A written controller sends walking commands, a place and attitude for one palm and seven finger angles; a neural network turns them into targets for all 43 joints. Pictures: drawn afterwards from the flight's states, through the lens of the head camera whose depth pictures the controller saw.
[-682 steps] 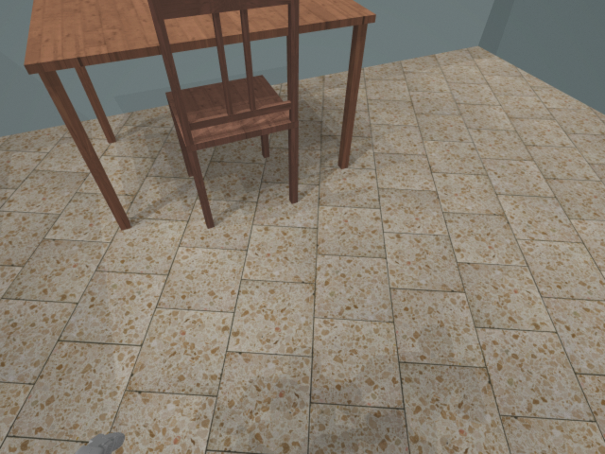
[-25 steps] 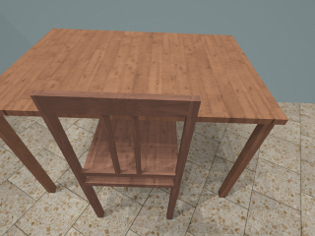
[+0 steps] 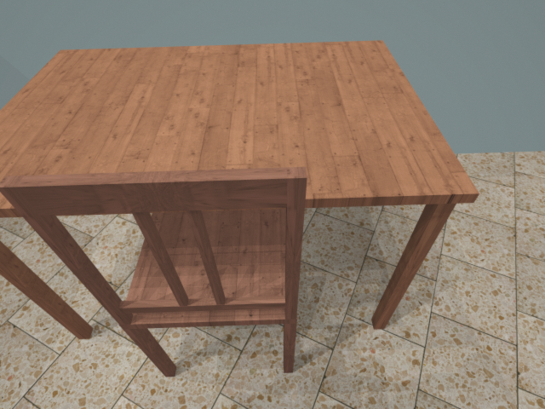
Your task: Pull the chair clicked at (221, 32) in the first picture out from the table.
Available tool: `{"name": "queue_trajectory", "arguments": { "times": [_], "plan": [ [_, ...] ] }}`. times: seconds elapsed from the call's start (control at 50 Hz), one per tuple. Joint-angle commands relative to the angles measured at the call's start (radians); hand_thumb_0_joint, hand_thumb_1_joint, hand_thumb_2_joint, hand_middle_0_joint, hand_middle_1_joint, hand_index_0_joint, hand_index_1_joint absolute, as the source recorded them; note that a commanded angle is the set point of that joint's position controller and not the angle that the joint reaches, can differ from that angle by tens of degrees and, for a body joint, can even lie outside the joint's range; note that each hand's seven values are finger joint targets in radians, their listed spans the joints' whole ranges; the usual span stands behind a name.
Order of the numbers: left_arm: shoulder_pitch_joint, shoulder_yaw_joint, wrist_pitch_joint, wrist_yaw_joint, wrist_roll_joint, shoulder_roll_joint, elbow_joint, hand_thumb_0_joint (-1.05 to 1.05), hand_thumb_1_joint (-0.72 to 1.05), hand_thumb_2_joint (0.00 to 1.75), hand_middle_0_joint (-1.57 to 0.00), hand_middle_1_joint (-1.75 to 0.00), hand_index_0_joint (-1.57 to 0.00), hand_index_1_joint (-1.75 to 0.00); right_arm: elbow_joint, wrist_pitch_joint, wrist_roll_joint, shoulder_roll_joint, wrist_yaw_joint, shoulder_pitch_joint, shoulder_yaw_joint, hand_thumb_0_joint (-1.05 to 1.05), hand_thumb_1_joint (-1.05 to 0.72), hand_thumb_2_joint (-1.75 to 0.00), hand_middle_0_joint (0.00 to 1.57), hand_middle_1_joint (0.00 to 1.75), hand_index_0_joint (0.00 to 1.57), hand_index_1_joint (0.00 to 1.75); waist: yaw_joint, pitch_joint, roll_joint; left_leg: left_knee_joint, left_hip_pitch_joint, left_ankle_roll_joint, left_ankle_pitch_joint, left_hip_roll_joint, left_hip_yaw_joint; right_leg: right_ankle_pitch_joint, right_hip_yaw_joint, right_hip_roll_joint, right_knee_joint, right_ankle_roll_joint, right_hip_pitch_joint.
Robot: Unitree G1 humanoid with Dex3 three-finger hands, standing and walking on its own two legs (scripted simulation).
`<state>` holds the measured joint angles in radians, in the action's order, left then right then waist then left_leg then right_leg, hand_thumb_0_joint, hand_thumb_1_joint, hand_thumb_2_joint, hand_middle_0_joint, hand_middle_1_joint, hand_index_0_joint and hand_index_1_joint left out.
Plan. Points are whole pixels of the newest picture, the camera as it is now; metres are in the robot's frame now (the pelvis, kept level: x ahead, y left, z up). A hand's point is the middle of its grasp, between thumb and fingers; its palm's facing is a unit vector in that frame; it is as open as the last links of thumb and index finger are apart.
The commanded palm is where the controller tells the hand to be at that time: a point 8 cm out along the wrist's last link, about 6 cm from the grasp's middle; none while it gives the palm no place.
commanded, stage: look again from close up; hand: left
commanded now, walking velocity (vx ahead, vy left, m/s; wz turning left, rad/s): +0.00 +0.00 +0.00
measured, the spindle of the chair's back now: (165, 263) +0.39 +0.23 -0.07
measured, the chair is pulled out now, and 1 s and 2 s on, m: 0.00 0.00 0.00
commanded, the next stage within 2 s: none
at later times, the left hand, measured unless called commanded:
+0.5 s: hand out of the picture -0.02 +0.14 -0.17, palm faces +0.04 -0.98 -0.19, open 7.3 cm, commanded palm none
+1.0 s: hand out of the picture +0.00 +0.16 -0.17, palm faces +0.03 -0.98 -0.19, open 7.3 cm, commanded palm none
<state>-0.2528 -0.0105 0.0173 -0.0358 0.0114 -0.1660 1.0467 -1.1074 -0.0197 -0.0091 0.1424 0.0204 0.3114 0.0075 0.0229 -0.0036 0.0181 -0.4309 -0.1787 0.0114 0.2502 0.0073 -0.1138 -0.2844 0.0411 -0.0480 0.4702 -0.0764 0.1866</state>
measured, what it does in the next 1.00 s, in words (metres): stands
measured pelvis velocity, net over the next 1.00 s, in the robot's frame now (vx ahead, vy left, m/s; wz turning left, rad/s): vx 0.01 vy -0.01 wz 0.01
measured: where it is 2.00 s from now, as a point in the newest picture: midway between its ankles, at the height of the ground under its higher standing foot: outside the picture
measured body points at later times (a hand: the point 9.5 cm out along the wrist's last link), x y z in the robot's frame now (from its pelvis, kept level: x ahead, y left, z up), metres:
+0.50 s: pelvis +0.00 -0.02 +0.00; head +0.01 -0.03 +0.45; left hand -0.02 +0.19 -0.15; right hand +0.00 -0.24 -0.16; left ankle -0.01 +0.11 -0.74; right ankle -0.02 -0.07 -0.74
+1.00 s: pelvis +0.01 -0.01 +0.00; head +0.01 -0.01 +0.45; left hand +0.00 +0.21 -0.15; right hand -0.02 -0.21 -0.16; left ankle -0.01 +0.11 -0.74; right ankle -0.02 -0.07 -0.74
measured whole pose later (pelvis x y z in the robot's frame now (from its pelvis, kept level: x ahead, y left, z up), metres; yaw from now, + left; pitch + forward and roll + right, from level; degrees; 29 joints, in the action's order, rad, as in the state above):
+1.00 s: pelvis +0.01 -0.01 +0.00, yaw +0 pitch +0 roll +1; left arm -0.33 -0.02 0.02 -0.05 0.01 -0.14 1.09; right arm -1.16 -0.04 0.00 0.11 0.03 0.33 0.01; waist 0.00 -0.01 0.00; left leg -0.40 -0.16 0.00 0.25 0.03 -0.10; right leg -0.26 0.05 -0.07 0.39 -0.09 0.14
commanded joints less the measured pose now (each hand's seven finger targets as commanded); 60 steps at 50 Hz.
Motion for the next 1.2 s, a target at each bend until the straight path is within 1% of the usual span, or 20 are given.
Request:
{"name": "queue_trajectory", "arguments": {
  "times": [0.0,0.1,0.12,0.16,0.26,0.3,0.36,0.44,0.54,0.58,0.62,0.64,0.72,0.76,0.94,0.98,1.02,1.06,1.12,1.18],
  "plan": [
    [-0.081,0.012,0.022,-0.011,-0.003,-0.097,-0.018,0.0,0.9,0.9,-0.2,-0.3,-0.2,-0.3,0.017,-0.01,0.0,0.086,0.008,0.048,-0.017,0.0,-0.9,-0.9,0.2,0.3,0.2,0.3,-0.012,0.035,-0.051,0.065,0.013,0.011,-0.144,0.087,0.118,0.353,-0.164,0.162,-0.106,0.03,-0.005],
    [-0.083,0.013,0.024,-0.016,-0.003,-0.099,-0.01,0.0,0.9,0.9,-0.2,-0.3,-0.2,-0.3,0.002,-0.006,0.001,0.081,0.009,0.045,-0.017,0.0,-0.9,-0.9,0.2,0.3,0.2,0.3,-0.013,0.041,-0.074,0.068,0.021,0.006,-0.123,0.081,0.106,0.388,-0.169,0.169,-0.134,0.052,-0.019],
    [-0.083,0.013,0.025,-0.016,-0.003,-0.099,-0.01,0.0,0.9,0.9,-0.2,-0.3,-0.2,-0.3,-0.002,-0.005,0.001,0.081,0.009,0.048,-0.018,0.0,-0.9,-0.9,0.2,0.3,0.2,0.3,-0.011,0.031,-0.067,0.07,0.029,0.005,-0.122,0.082,0.105,0.389,-0.171,0.168,-0.137,0.052,-0.024],
    [-0.085,0.013,0.024,-0.017,-0.003,-0.1,-0.007,0.0,0.9,0.9,-0.2,-0.3,-0.2,-0.3,-0.003,-0.003,0.001,0.081,0.009,0.039,-0.017,0.0,-0.9,-0.9,0.2,0.3,0.2,0.3,-0.013,0.049,-0.047,0.072,0.028,0.004,-0.119,0.082,0.1,0.386,-0.17,0.168,-0.145,0.057,-0.016],
    [-0.099,0.011,0.025,-0.018,-0.003,-0.1,0.003,0.0,0.9,0.9,-0.2,-0.3,-0.2,-0.3,-0.009,-0.002,0.003,0.08,0.01,0.04,-0.015,0.0,-0.9,-0.9,0.2,0.3,0.2,0.3,-0.013,0.057,-0.038,0.076,0.031,0.003,-0.103,0.081,0.099,0.358,-0.177,0.166,-0.171,0.066,-0.015],
    [-0.109,0.01,0.027,-0.018,-0.003,-0.102,0.01,0.0,0.9,0.9,-0.2,-0.3,-0.2,-0.3,-0.012,-0.003,0.003,0.079,0.011,0.042,-0.013,0.0,-0.9,-0.9,0.2,0.3,0.2,0.3,-0.013,0.047,-0.038,0.075,0.038,0.002,-0.106,0.082,0.098,0.378,-0.177,0.168,-0.174,0.068,-0.024],
    [-0.12,0.008,0.026,-0.019,-0.004,-0.097,0.014,0.0,0.9,0.9,-0.2,-0.3,-0.2,-0.3,-0.013,-0.001,0.004,0.076,0.012,0.04,-0.012,0.0,-0.9,-0.9,0.2,0.3,0.2,0.3,-0.015,0.068,-0.045,0.073,0.027,0.002,-0.083,0.078,0.096,0.337,-0.183,0.164,-0.194,0.078,-0.013],
    [-0.127,0.006,0.024,-0.018,-0.004,-0.087,0.018,0.0,0.9,0.9,-0.2,-0.3,-0.2,-0.3,-0.018,0.0,0.004,0.069,0.012,0.048,-0.011,0.0,-0.9,-0.9,0.2,0.3,0.2,0.3,-0.015,0.094,-0.036,0.082,0.021,0.003,-0.063,0.078,0.097,0.251,-0.182,0.154,-0.217,0.077,0.013],
    [-0.142,0.005,0.024,-0.019,-0.005,-0.08,0.02,0.0,0.9,0.9,-0.2,-0.3,-0.2,-0.3,-0.023,-0.003,0.005,0.063,0.013,0.064,-0.01,0.0,-0.9,-0.9,0.2,0.3,0.2,0.3,-0.016,0.076,-0.035,0.079,0.012,0.006,-0.065,0.076,0.099,0.236,-0.183,0.151,-0.22,0.081,-0.003],
    [-0.148,0.005,0.025,-0.019,-0.004,-0.077,0.019,0.0,0.9,0.9,-0.2,-0.3,-0.2,-0.3,-0.024,-0.006,0.005,0.061,0.013,0.07,-0.01,0.0,-0.9,-0.9,0.2,0.3,0.2,0.3,-0.016,0.079,-0.039,0.074,0.008,0.006,-0.074,0.076,0.103,0.233,-0.183,0.152,-0.214,0.078,0.004],
    [-0.151,0.004,0.026,-0.019,-0.005,-0.071,0.019,0.0,0.9,0.9,-0.2,-0.3,-0.2,-0.3,-0.027,-0.011,0.004,0.059,0.014,0.08,-0.009,0.0,-0.9,-0.9,0.2,0.3,0.2,0.3,-0.016,0.058,-0.035,0.075,0.017,0.008,-0.101,0.082,0.107,0.275,-0.174,0.151,-0.196,0.072,-0.009],
    [-0.152,0.004,0.024,-0.019,-0.007,-0.069,0.016,0.0,0.9,0.9,-0.2,-0.3,-0.2,-0.3,-0.028,-0.01,0.005,0.056,0.015,0.077,-0.009,0.0,-0.9,-0.9,0.2,0.3,0.2,0.3,-0.02,0.068,-0.026,0.075,0.008,0.01,-0.092,0.08,0.107,0.266,-0.173,0.146,-0.201,0.077,-0.008],
    [-0.163,0.003,0.027,-0.021,-0.006,-0.061,0.018,0.0,0.9,0.9,-0.2,-0.3,-0.2,-0.3,-0.033,-0.016,0.006,0.053,0.017,0.09,-0.009,0.0,-0.9,-0.9,0.2,0.3,0.2,0.3,-0.02,0.045,-0.038,0.068,0.013,0.012,-0.128,0.086,0.111,0.326,-0.166,0.15,-0.175,0.072,-0.021],
    [-0.163,0.002,0.025,-0.021,-0.006,-0.06,0.015,0.0,0.9,0.9,-0.2,-0.3,-0.2,-0.3,-0.036,-0.016,0.006,0.05,0.017,0.089,-0.008,0.0,-0.9,-0.9,0.2,0.3,0.2,0.3,-0.022,0.062,-0.033,0.067,0.001,0.014,-0.133,0.085,0.111,0.328,-0.165,0.148,-0.171,0.074,-0.015],
    [-0.162,-0.003,0.021,-0.018,-0.008,-0.051,0.008,0.0,0.9,0.9,-0.2,-0.3,-0.2,-0.3,-0.046,-0.021,0.005,0.043,0.018,0.097,-0.006,0.0,-0.9,-0.9,0.2,0.3,0.2,0.3,-0.022,0.083,-0.022,0.081,0.008,0.023,-0.144,0.096,0.126,0.244,-0.157,0.135,-0.163,0.051,0.022],
    [-0.164,-0.002,0.022,-0.019,-0.006,-0.05,0.008,0.0,0.9,0.9,-0.2,-0.3,-0.2,-0.3,-0.046,-0.023,0.005,0.044,0.016,0.098,-0.007,0.0,-0.9,-0.9,0.2,0.3,0.2,0.3,-0.022,0.08,-0.032,0.079,0.011,0.024,-0.152,0.095,0.129,0.244,-0.157,0.138,-0.156,0.049,0.025],
    [-0.169,-0.002,0.024,-0.019,-0.006,-0.05,0.008,0.0,0.9,0.9,-0.2,-0.3,-0.2,-0.3,-0.047,-0.027,0.005,0.045,0.017,0.102,-0.007,0.0,-0.9,-0.9,0.2,0.3,0.2,0.3,-0.021,0.051,-0.032,0.075,0.027,0.027,-0.179,0.097,0.128,0.275,-0.155,0.14,-0.15,0.048,0.011],
    [-0.167,-0.002,0.024,-0.019,-0.007,-0.051,0.004,0.0,0.9,0.9,-0.2,-0.3,-0.2,-0.3,-0.048,-0.027,0.006,0.046,0.017,0.098,-0.007,0.0,-0.9,-0.9,0.2,0.3,0.2,0.3,-0.022,0.057,-0.026,0.074,0.021,0.027,-0.183,0.097,0.128,0.274,-0.152,0.14,-0.148,0.051,0.012],
    [-0.171,-0.003,0.025,-0.018,-0.006,-0.049,0.005,0.0,0.9,0.9,-0.2,-0.3,-0.2,-0.3,-0.051,-0.031,0.006,0.046,0.017,0.102,-0.007,0.0,-0.9,-0.9,0.2,0.3,0.2,0.3,-0.02,0.042,-0.031,0.078,0.038,0.03,-0.208,0.101,0.135,0.277,-0.15,0.139,-0.14,0.039,0.012],
    [-0.173,-0.006,0.024,-0.018,-0.006,-0.047,0.003,0.0,0.9,0.9,-0.2,-0.3,-0.2,-0.3,-0.053,-0.032,0.006,0.044,0.017,0.098,-0.006,0.0,-0.9,-0.9,0.2,0.3,0.2,0.3,-0.021,0.062,-0.018,0.084,0.032,0.032,-0.205,0.102,0.14,0.249,-0.148,0.139,-0.142,0.036,0.027]
  ]
}}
